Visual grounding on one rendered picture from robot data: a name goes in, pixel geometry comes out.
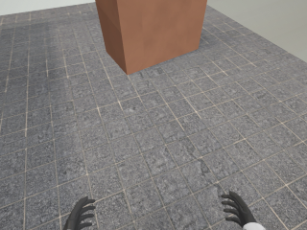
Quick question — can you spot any right robot hand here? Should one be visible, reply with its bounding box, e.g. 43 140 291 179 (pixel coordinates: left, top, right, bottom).
221 191 256 228

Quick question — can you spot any left robot hand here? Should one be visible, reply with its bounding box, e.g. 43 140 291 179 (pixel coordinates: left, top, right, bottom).
62 196 96 230

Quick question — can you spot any pedestal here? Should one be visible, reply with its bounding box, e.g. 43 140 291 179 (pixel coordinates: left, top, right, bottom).
95 0 207 75

